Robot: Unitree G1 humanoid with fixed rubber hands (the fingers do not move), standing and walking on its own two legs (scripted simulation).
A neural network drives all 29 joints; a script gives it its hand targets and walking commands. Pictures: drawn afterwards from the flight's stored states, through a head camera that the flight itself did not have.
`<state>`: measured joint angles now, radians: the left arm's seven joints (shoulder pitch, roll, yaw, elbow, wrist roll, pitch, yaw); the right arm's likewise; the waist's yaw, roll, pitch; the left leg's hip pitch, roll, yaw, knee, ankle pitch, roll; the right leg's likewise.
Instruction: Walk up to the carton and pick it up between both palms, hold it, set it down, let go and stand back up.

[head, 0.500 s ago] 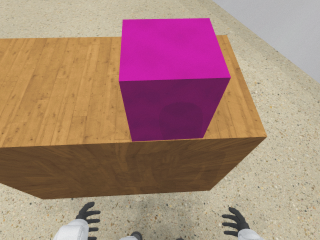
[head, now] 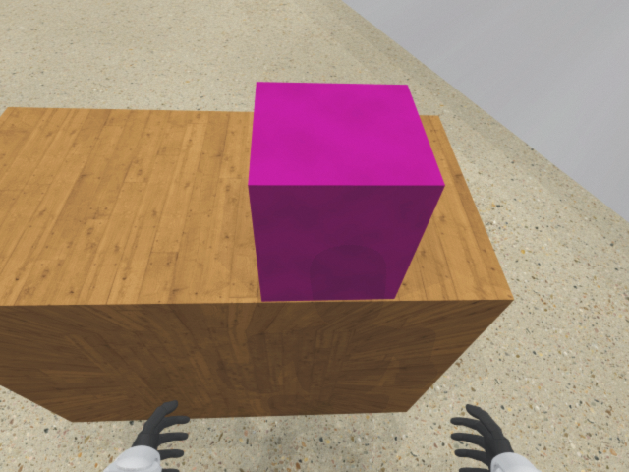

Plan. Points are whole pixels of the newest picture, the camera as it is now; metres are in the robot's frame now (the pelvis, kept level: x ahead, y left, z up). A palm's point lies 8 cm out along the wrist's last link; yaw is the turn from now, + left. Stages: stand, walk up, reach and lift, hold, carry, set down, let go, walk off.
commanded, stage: let go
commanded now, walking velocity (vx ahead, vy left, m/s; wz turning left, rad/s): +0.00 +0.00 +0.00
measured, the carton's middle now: (330, 198) +0.47 -0.01 +0.06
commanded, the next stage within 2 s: stand in 0.64 s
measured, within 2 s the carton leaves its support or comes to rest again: neither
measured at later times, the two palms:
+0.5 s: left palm (135, 452) +0.17 +0.24 -0.09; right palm (490, 471) +0.15 -0.22 -0.09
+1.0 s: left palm out of the picture +0.07 +0.25 -0.15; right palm out of the picture +0.06 -0.21 -0.15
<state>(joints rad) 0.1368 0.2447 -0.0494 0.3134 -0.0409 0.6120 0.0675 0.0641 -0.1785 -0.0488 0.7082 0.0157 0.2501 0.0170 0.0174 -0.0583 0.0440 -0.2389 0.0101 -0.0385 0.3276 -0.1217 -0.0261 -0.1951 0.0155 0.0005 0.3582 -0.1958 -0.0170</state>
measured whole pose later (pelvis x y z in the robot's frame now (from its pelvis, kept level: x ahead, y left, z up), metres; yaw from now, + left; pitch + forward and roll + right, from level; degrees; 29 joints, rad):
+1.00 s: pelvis +0.05 +0.02 -0.01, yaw +0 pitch +2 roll -1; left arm 0.40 0.17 0.02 0.90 0.03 -0.06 0.02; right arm 0.36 -0.16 -0.04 0.99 -0.03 -0.04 0.01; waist 0.01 0.00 -0.08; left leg -0.27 0.00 -0.03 0.55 -0.33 0.01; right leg -0.17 0.01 0.01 0.48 -0.35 0.01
